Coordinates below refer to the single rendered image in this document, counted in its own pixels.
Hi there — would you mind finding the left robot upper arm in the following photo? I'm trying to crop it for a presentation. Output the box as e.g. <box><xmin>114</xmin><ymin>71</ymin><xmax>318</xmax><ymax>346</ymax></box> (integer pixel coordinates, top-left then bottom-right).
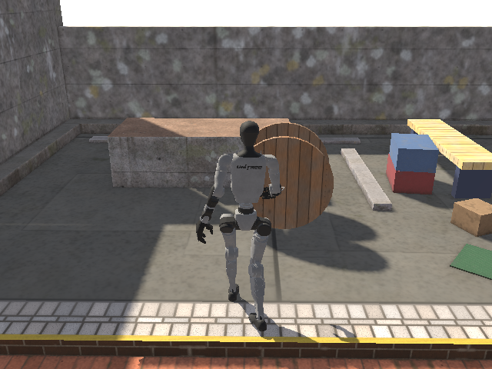
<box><xmin>212</xmin><ymin>154</ymin><xmax>233</xmax><ymax>198</ymax></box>

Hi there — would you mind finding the right robot thigh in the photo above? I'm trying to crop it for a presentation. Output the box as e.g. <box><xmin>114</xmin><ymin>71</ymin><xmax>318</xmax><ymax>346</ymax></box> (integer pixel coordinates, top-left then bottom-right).
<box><xmin>248</xmin><ymin>216</ymin><xmax>271</xmax><ymax>278</ymax></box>

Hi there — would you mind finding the left robot hand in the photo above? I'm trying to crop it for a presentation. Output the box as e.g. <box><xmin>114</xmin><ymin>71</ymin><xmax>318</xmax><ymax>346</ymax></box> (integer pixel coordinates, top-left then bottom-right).
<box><xmin>196</xmin><ymin>220</ymin><xmax>213</xmax><ymax>244</ymax></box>

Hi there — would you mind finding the robot left forearm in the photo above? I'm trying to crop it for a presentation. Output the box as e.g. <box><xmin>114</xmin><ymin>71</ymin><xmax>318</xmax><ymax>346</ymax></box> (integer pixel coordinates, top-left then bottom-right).
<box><xmin>200</xmin><ymin>185</ymin><xmax>219</xmax><ymax>224</ymax></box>

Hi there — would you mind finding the robot right shin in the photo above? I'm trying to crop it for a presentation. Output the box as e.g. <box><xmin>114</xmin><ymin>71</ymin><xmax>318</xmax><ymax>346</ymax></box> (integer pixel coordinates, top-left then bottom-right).
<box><xmin>250</xmin><ymin>264</ymin><xmax>265</xmax><ymax>321</ymax></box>

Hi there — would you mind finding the right robot hand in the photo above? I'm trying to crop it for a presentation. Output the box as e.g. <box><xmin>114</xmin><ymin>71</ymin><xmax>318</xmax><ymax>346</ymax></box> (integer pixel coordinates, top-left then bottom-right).
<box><xmin>260</xmin><ymin>187</ymin><xmax>276</xmax><ymax>199</ymax></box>

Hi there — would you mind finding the robot right forearm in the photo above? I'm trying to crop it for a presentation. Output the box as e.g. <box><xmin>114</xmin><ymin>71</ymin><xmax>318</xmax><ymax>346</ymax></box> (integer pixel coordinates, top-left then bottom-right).
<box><xmin>269</xmin><ymin>184</ymin><xmax>281</xmax><ymax>197</ymax></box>

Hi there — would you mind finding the right robot upper arm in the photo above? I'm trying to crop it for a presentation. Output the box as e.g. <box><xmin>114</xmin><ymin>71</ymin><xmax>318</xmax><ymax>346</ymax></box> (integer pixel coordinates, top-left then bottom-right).
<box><xmin>264</xmin><ymin>155</ymin><xmax>281</xmax><ymax>194</ymax></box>

